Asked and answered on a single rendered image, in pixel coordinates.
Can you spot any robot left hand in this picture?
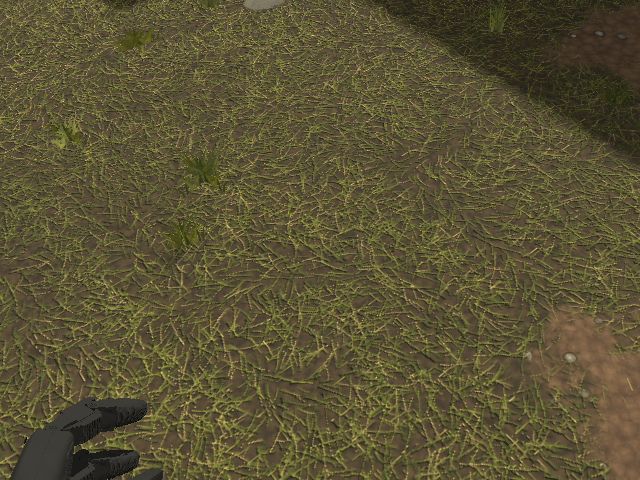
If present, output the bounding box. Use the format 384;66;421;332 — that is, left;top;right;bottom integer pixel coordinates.
9;397;163;480

